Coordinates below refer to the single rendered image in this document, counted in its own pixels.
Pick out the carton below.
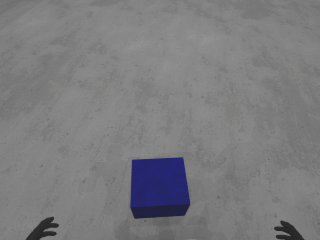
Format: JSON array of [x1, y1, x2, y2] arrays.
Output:
[[130, 157, 190, 219]]

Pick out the robot right hand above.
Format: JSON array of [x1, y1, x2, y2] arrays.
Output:
[[274, 220, 304, 240]]

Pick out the robot left hand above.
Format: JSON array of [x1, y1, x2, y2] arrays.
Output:
[[26, 217, 59, 240]]

